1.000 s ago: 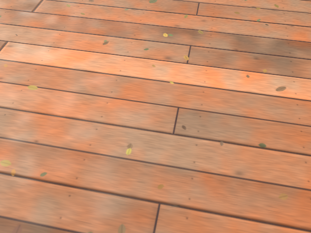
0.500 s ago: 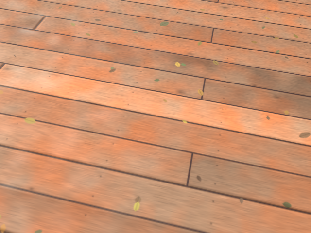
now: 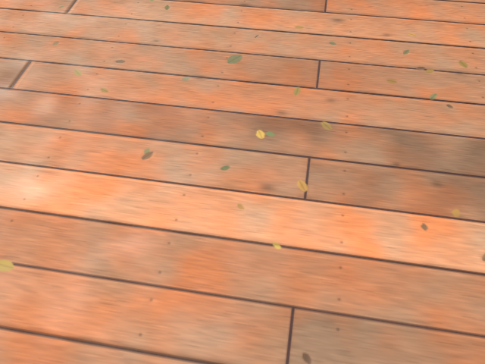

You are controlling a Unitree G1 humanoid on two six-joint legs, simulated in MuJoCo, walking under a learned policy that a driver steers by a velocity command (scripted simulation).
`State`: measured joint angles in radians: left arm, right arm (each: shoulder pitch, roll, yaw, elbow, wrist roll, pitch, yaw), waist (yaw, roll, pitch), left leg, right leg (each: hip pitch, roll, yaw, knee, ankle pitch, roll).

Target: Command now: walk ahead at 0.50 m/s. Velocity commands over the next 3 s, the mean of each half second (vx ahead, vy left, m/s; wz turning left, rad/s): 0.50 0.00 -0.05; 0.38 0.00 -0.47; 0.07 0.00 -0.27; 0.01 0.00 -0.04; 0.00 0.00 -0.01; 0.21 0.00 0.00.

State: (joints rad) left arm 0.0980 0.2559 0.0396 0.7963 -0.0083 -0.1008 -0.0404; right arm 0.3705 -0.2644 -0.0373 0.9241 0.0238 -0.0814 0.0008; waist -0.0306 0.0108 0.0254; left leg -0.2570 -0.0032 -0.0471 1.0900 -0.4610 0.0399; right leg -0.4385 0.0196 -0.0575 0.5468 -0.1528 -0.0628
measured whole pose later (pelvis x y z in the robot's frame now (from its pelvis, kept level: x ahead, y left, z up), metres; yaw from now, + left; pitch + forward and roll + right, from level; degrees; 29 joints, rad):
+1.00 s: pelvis +0.50 +0.00 -0.01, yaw -18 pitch +2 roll +3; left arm 0.09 0.27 0.08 0.72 0.00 -0.03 -0.04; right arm 0.22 -0.27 -0.08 0.89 0.00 -0.04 -0.04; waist -0.03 -0.02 0.06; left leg -0.14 0.07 0.21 0.77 -0.53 -0.05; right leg -0.50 0.00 -0.04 0.59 -0.11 -0.11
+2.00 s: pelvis +0.62 +0.01 +0.01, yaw -25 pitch -1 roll +0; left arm 0.16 0.22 0.05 0.89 0.00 0.01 0.03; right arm 0.18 -0.23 -0.03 0.96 -0.01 -0.02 -0.02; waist -0.01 0.00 0.04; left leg -0.19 0.00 -0.01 0.53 -0.32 -0.01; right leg -0.25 0.05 0.09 0.54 -0.26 -0.01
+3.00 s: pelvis +0.68 -0.06 +0.01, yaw -25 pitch +1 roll +0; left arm 0.35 0.21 0.04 1.11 -0.01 -0.11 -0.01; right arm 0.29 -0.27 -0.05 1.00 0.04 -0.09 -0.01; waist 0.02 0.04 -0.02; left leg -0.43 0.03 -0.01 1.10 -0.35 0.07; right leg -0.14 0.03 -0.03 0.43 -0.30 -0.05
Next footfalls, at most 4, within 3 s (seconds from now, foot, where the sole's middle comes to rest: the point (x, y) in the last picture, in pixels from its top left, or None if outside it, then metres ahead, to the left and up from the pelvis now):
0.46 left None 0.42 0.15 -0.76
0.98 right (293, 304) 0.62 -0.12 -0.76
1.42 left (213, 285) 0.69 0.11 -0.76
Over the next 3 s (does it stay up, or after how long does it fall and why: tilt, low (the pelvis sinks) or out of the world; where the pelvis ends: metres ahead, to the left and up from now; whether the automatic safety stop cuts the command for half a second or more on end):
stays up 0.68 -0.06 0.01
